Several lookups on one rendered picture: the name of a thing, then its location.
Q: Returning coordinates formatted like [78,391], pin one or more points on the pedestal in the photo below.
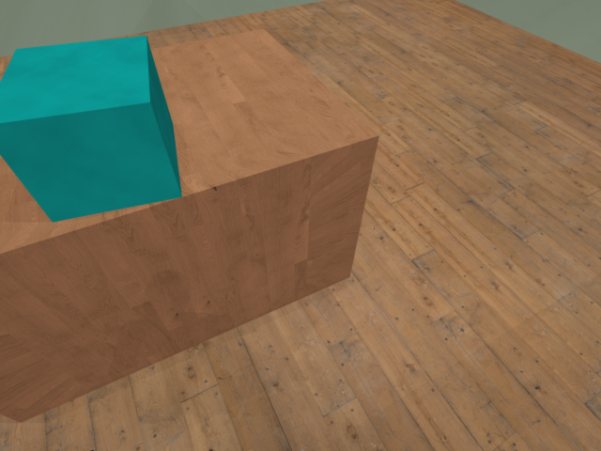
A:
[274,172]

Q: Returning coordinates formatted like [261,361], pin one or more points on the carton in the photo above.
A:
[86,128]

